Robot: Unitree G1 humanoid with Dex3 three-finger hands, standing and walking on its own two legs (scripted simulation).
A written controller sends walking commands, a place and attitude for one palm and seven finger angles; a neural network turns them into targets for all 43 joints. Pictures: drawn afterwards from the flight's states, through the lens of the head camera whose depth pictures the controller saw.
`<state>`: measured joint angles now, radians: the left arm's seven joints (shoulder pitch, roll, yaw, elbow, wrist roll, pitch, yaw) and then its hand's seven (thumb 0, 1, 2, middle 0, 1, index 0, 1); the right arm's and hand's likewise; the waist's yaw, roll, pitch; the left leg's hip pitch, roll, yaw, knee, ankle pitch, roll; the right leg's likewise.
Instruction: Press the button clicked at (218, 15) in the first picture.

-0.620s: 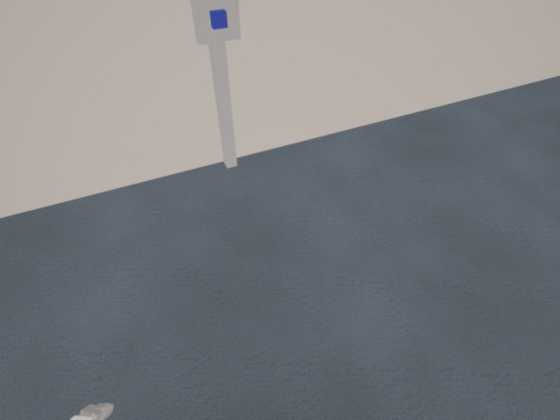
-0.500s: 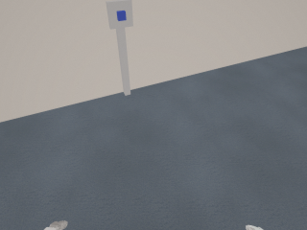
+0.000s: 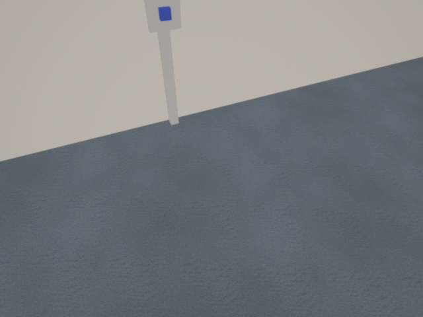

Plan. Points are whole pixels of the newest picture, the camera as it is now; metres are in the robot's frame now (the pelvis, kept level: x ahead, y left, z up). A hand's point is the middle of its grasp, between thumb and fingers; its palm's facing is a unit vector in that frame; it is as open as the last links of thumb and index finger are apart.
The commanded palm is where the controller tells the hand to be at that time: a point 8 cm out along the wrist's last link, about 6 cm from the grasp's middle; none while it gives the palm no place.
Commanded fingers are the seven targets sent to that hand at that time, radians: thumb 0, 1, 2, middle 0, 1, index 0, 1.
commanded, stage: stand and wait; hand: left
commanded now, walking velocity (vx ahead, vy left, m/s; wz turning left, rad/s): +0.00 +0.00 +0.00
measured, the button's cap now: (164, 13) +1.50 +0.32 +0.00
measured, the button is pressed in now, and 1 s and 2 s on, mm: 0 0 0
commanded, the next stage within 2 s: look at it before walking up in 0.22 s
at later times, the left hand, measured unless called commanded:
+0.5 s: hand out of the picture +0.08 +0.24 -0.15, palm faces -0.03 -0.94 -0.33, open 7.4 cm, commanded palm none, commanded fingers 0.00 0.90 0.90 -0.20 -0.30 -0.20 -0.30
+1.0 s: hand out of the picture +0.09 +0.24 -0.15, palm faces -0.02 -0.94 -0.33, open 7.4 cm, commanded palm none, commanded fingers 0.00 0.90 0.90 -0.20 -0.30 -0.20 -0.30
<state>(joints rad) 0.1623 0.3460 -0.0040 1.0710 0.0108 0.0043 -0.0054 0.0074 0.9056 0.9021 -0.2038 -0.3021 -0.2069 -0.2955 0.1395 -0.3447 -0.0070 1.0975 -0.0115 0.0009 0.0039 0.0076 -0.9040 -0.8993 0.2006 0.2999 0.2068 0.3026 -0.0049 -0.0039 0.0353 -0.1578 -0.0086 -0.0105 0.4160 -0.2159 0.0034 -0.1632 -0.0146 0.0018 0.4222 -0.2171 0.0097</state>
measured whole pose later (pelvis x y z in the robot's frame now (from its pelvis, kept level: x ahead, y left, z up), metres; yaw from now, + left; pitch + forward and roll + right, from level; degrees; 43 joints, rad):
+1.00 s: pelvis +0.01 +0.00 +0.00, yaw +0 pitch -2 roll +0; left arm 0.15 0.34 0.00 1.09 0.01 0.00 0.00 0.01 0.91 0.90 -0.20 -0.30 -0.21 -0.30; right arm 0.10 -0.33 0.00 1.11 -0.01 0.00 0.00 0.01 -0.90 -0.90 0.20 0.30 0.21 0.30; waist 0.00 0.00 0.02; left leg -0.13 0.00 -0.01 0.38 -0.22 0.00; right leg -0.14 -0.01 0.01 0.39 -0.22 0.01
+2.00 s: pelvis +0.38 -0.01 -0.01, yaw -15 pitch -2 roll +1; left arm 0.24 0.17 0.08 1.00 0.04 -0.01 -0.01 0.00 0.91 0.90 -0.20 -0.30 -0.20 -0.29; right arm 0.31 -0.17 -0.06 1.09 -0.02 -0.07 -0.02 -0.01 -0.94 -0.90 0.20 0.30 0.20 0.30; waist 0.01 -0.04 0.00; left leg -0.20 -0.02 0.23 0.44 -0.23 0.09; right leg -0.61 -0.11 -0.02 1.17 -0.20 -0.01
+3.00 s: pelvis +0.80 -0.12 +0.00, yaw -21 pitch -1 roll -1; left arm 0.26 0.18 0.08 1.06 0.03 0.00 -0.01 0.01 0.91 0.90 -0.20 -0.30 -0.20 -0.29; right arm 0.31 -0.14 -0.05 1.08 -0.02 -0.08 -0.02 0.00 -0.94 -0.90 0.20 0.30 0.21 0.30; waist 0.01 -0.03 0.04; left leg -0.11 0.04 0.25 0.39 -0.25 0.06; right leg -0.59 -0.11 -0.04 1.17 -0.21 0.02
